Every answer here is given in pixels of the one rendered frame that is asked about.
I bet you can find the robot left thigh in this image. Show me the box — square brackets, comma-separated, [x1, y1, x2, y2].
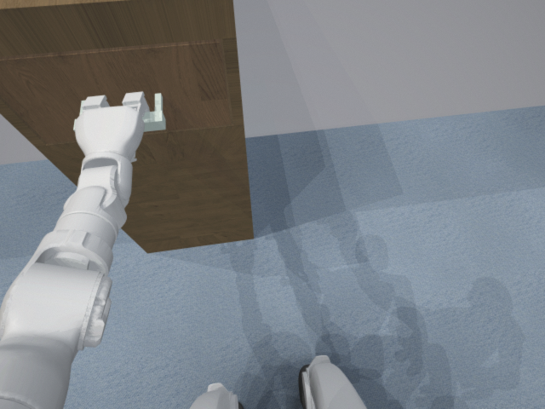
[189, 390, 238, 409]

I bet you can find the cabinet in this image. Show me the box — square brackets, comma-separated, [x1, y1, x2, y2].
[0, 0, 254, 253]

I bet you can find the robot left forearm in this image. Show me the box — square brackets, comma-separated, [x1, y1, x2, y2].
[0, 152, 133, 339]

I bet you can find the robot left hand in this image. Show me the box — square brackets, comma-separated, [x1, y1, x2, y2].
[75, 91, 150, 163]

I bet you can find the robot left shin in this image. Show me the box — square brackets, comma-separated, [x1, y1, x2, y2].
[207, 383, 229, 393]

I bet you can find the robot left upper arm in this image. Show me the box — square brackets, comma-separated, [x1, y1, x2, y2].
[0, 262, 112, 409]

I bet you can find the drawer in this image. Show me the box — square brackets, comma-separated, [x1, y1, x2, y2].
[0, 39, 231, 143]

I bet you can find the handle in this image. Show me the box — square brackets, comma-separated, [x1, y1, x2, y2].
[73, 93, 166, 132]

